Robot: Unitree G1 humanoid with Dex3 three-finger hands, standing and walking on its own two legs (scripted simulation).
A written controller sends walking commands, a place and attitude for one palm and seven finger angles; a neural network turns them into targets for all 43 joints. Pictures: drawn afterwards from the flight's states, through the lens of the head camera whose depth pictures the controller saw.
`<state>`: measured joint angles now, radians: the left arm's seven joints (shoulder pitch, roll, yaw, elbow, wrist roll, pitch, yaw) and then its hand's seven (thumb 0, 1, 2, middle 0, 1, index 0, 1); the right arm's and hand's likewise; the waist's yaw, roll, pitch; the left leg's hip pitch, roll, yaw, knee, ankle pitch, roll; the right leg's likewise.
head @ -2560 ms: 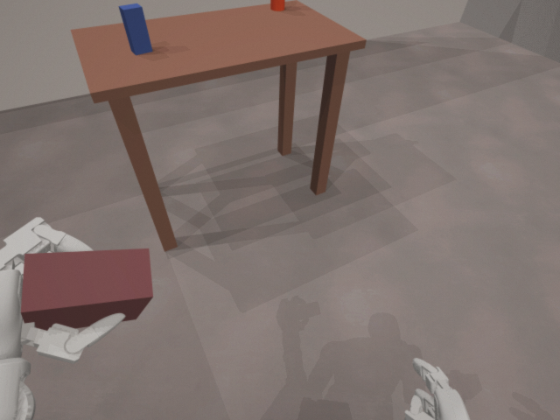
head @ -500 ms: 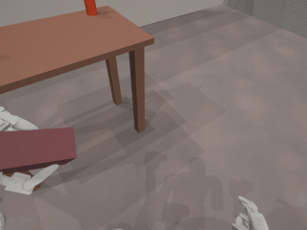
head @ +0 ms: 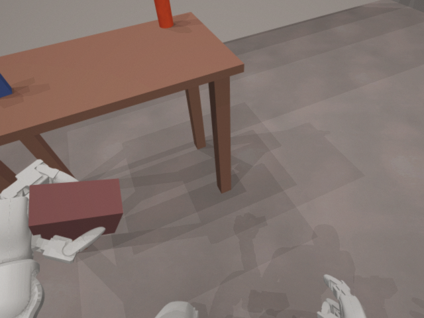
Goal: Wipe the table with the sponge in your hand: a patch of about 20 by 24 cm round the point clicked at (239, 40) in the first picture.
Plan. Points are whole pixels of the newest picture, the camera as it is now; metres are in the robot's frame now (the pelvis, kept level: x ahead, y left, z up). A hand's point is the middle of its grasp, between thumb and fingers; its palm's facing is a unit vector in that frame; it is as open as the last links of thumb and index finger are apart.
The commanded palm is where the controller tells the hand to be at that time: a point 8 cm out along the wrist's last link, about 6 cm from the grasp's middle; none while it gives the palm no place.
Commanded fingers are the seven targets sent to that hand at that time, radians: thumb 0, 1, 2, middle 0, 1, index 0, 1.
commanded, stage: take the last steps up to it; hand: left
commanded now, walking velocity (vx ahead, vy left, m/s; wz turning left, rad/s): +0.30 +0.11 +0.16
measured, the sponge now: (90, 210) +0.24 +0.20 +0.14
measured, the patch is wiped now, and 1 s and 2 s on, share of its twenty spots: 0.00 0.00 0.00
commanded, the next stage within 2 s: none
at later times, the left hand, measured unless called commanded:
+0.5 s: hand (47, 171) +0.28 +0.28 +0.18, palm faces +0.48 -0.80 -0.37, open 9.8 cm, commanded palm +0.22 +0.31 +0.19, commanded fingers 0.00 0.10 1.30 -1.20 -1.60 -1.20 -1.60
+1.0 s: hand (85, 130) +0.37 +0.25 +0.18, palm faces +0.40 -0.79 -0.46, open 9.8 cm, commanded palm +0.30 +0.30 +0.19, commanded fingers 0.00 0.10 1.30 -1.20 -1.60 -1.20 -1.60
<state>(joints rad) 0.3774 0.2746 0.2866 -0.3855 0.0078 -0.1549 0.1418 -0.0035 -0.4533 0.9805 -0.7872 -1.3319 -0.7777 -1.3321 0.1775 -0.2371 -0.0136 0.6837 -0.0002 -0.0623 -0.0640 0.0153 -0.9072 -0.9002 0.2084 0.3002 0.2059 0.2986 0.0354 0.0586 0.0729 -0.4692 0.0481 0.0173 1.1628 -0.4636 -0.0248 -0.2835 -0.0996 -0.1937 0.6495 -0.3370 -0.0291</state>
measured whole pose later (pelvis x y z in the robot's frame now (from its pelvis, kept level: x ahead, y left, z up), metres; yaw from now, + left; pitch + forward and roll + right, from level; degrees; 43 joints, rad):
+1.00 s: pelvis +0.17 +0.01 +0.01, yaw +6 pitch +0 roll +1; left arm 0.50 0.38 0.33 -0.56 0.01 -0.24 0.14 0.00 -0.46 1.00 -0.78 -1.34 -0.77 -1.34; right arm 0.19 -0.27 -0.06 0.60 -0.01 -0.07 -0.06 0.02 -0.91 -0.90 0.20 0.30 0.20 0.30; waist 0.00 -0.03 0.10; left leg -0.46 0.10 0.08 0.78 -0.30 -0.01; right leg -0.20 -0.07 -0.17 0.48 -0.28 -0.02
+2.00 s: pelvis +0.36 +0.04 +0.01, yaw +5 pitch +0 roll +1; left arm 0.51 0.40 0.39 -0.54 -0.02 -0.23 0.17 0.00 -0.47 1.00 -0.78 -1.34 -0.76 -1.35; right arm 0.23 -0.23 -0.04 0.58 0.00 -0.04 -0.06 0.01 -0.91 -0.90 0.20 0.30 0.20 0.30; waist 0.01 -0.01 0.04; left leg -0.31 0.05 0.15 0.56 -0.25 -0.01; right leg -0.22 -0.04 -0.17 0.54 -0.32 -0.05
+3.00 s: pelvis +0.31 +0.02 +0.01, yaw +5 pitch -2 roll +0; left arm 0.48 0.37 0.34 -0.47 0.01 -0.18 0.17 0.00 -0.47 1.01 -0.78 -1.35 -0.76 -1.36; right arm 0.25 -0.17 0.00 0.61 0.00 -0.05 -0.07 0.01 -0.91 -0.90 0.20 0.30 0.20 0.30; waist 0.03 -0.02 0.01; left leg -0.18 0.04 0.05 0.49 -0.28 -0.01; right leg -0.44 -0.02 -0.08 0.88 -0.39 0.01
